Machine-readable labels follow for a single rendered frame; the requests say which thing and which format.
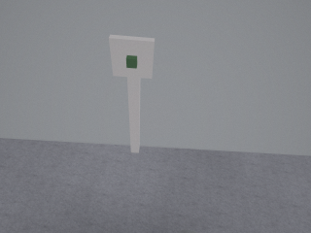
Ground panel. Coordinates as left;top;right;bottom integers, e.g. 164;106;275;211
109;34;155;153

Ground button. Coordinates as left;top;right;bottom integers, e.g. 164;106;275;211
126;55;137;69

